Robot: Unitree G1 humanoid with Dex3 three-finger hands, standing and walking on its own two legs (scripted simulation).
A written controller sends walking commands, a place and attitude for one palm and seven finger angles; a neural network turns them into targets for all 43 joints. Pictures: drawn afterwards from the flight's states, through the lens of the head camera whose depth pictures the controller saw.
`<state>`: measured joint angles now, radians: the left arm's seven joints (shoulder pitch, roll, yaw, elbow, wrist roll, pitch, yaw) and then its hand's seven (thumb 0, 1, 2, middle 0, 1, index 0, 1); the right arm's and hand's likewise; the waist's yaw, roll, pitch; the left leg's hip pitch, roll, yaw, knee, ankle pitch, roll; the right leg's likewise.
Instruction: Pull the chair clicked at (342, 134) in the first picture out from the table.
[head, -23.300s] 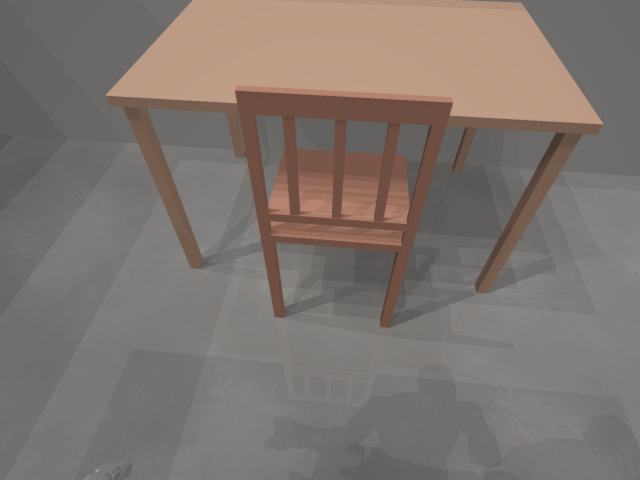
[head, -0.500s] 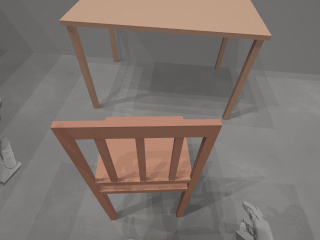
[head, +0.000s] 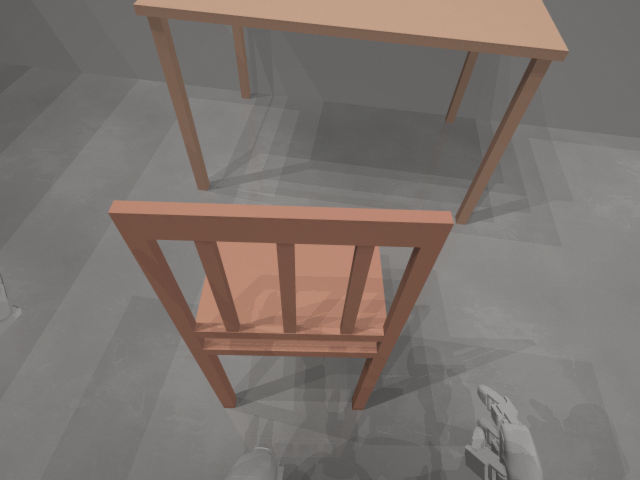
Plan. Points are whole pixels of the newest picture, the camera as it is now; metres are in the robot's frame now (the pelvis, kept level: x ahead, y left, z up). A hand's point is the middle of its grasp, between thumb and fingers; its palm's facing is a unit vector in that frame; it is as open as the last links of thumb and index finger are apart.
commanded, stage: step back with the hand held close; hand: left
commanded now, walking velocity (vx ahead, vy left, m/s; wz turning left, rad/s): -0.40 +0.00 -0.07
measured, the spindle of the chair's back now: (288, 291) +0.39 +0.08 -0.07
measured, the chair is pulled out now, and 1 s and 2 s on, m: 0.65 0.65 0.65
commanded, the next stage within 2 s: stop stepping back and stand still in 0.32 s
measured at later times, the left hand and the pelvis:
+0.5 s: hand (23, 420) +0.13 +0.22 +0.19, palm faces +0.29 -0.78 -0.55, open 7.4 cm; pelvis -0.09 -0.02 +0.01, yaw -4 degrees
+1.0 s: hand out of the picture +0.06 +0.24 +0.19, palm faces +0.43 -0.79 -0.44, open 7.4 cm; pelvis -0.14 -0.02 +0.02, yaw -2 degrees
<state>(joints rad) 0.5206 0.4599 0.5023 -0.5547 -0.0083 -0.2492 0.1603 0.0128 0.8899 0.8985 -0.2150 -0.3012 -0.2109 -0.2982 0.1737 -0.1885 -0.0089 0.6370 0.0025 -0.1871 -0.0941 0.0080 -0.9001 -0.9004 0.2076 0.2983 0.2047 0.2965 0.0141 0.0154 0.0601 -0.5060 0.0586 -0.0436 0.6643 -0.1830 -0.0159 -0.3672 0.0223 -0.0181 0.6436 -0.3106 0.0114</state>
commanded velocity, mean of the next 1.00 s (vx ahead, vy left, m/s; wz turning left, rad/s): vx -0.07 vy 0.02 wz -0.02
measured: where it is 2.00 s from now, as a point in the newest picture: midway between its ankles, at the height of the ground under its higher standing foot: outside the picture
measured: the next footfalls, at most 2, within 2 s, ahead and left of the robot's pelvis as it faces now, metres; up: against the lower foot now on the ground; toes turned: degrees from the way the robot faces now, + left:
right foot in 0.44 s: -0.07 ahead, -0.15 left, +0.00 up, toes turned -5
left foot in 0.66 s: -0.05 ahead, +0.11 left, +0.00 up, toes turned -3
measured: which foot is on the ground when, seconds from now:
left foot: down 0.00-0.48, up 0.50-0.64, down 0.66-1.00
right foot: down 0.00-0.20, up 0.22-0.42, down 0.44-1.00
